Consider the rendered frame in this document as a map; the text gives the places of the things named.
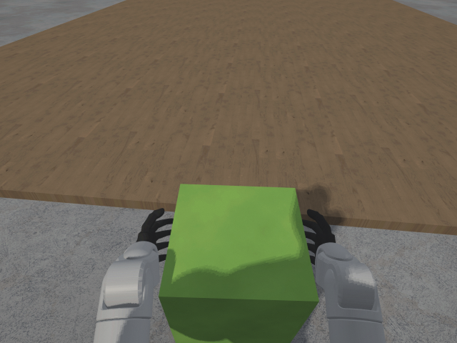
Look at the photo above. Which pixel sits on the left robot hand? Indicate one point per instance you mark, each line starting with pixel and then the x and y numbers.
pixel 149 227

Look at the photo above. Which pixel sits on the robot right forearm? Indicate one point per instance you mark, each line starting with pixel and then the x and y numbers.
pixel 351 294

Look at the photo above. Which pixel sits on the carton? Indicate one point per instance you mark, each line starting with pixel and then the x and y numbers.
pixel 237 267

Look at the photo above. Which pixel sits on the right robot hand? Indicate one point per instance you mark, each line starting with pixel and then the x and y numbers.
pixel 322 229

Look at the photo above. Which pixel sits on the robot left forearm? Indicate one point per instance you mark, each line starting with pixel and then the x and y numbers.
pixel 126 298

